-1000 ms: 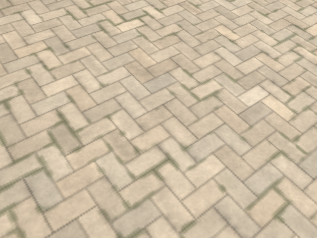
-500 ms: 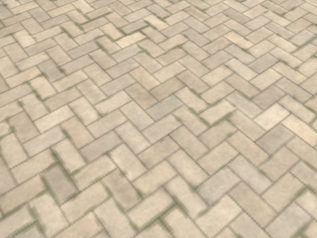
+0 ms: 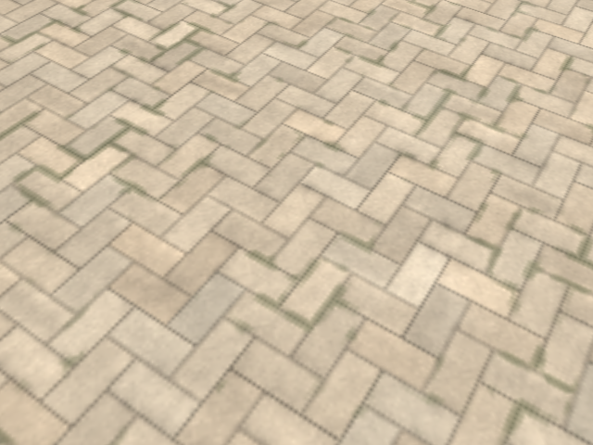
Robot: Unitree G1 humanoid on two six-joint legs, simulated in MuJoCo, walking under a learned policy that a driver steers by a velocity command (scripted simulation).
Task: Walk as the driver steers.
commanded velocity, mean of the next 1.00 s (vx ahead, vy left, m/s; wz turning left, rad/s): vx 0.50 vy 0.00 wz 0.28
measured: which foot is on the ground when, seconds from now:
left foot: down 0.00-0.26, up 0.28-0.78, down 0.80-1.00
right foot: up 0.00-0.24, down 0.26-0.82, up 0.84-1.00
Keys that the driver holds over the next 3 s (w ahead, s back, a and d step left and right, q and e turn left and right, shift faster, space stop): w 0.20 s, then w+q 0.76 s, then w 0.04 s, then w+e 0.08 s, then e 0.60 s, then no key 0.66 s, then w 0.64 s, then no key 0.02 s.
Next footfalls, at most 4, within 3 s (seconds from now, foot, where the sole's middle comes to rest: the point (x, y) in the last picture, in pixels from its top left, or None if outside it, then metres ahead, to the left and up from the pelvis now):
0.26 right None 0.30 -0.15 -0.78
0.80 left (243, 412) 0.57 0.11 -0.78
1.28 right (282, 289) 0.90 0.02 -0.78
1.74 left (200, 311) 0.83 0.23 -0.78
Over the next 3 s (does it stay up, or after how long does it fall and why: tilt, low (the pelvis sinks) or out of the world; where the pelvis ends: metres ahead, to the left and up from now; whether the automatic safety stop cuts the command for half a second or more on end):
stays up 0.98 0.11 -0.01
